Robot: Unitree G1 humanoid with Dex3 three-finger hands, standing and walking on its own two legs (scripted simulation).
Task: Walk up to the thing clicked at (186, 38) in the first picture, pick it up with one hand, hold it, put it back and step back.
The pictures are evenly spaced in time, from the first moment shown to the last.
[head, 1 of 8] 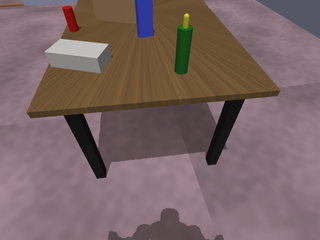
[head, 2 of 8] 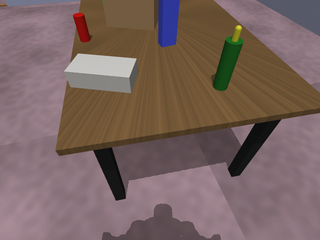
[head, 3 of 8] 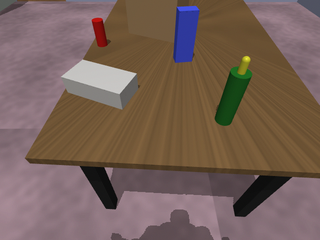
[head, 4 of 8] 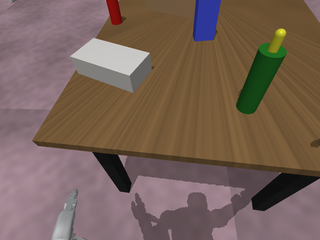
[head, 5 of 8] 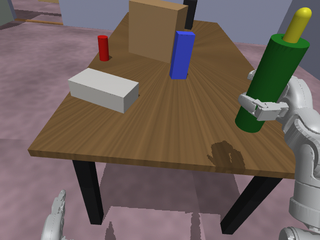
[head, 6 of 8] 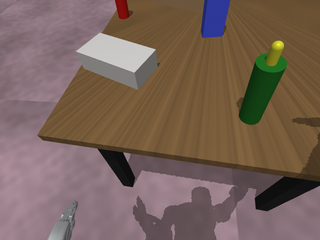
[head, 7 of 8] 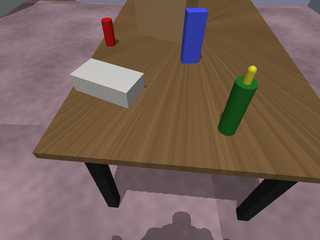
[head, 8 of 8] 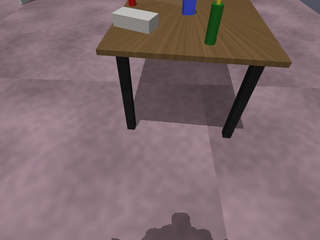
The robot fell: no
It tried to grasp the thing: yes
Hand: right
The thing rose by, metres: 0.22
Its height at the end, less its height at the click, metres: +0.00
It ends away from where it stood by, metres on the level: 0.04
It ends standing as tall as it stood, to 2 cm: yes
